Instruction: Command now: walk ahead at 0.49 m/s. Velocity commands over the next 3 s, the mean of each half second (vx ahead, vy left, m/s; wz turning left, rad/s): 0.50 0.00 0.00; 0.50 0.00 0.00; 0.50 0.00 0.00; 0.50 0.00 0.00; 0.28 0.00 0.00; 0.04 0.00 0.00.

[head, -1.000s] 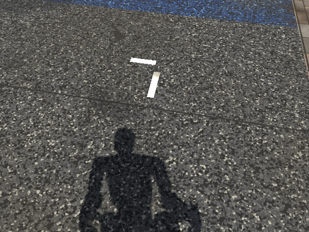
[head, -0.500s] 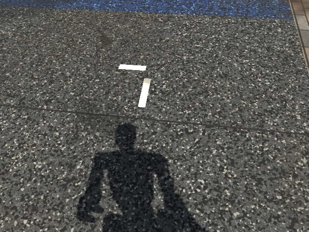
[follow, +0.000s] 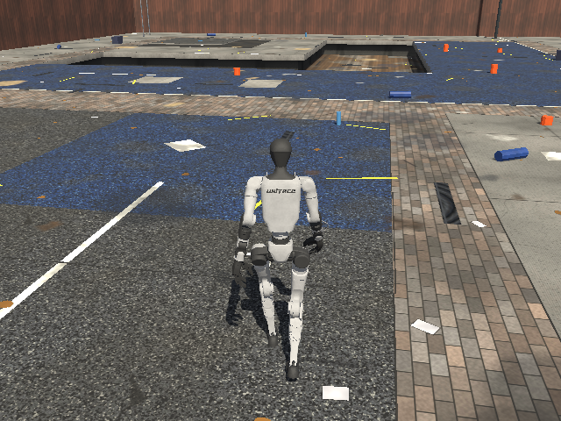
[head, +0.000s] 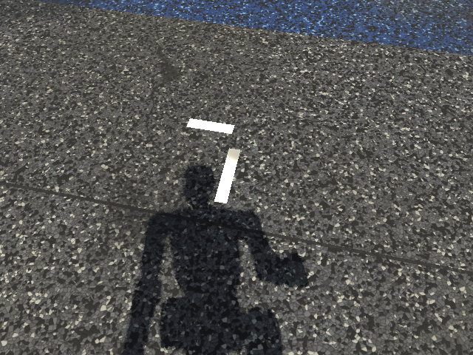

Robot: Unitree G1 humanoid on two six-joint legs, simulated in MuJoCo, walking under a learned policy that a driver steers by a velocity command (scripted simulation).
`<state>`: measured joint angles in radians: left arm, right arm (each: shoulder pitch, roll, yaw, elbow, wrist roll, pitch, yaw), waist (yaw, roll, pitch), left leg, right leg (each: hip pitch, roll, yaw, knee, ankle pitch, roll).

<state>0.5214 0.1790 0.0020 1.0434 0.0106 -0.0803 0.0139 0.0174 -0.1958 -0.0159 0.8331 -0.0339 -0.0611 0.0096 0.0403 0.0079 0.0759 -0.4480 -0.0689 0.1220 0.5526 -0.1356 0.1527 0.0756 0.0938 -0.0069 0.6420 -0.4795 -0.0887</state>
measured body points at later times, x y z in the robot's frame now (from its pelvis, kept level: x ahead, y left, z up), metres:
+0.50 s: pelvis +0.26 -0.02 +0.02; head +0.30 -0.02 +0.47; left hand +0.48 +0.18 -0.09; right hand +0.15 -0.24 -0.12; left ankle +0.11 +0.05 -0.71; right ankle +0.42 -0.12 -0.69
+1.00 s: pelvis +0.53 -0.04 +0.03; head +0.56 -0.04 +0.48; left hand +0.43 +0.18 -0.12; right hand +0.71 -0.25 -0.10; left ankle +0.69 +0.08 -0.67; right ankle +0.42 -0.11 -0.71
